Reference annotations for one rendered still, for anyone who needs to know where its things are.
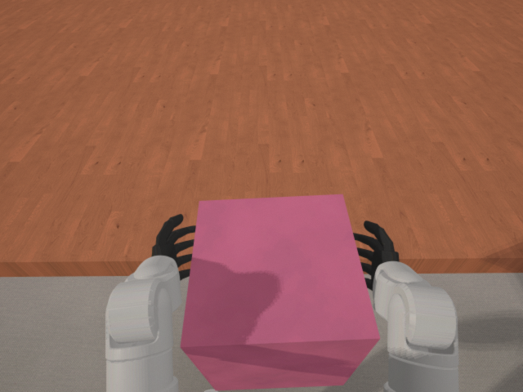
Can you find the robot left forearm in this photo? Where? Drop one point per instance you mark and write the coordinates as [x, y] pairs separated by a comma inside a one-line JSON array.
[[138, 329]]

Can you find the carton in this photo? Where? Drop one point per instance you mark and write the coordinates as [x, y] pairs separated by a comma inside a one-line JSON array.
[[276, 295]]

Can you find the robot left hand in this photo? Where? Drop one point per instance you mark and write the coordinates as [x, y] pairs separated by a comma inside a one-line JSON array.
[[165, 243]]

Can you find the robot right forearm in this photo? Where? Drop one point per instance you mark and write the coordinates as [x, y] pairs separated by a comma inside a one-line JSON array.
[[422, 331]]

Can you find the robot right hand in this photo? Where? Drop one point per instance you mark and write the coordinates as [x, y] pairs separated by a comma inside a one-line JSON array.
[[383, 250]]

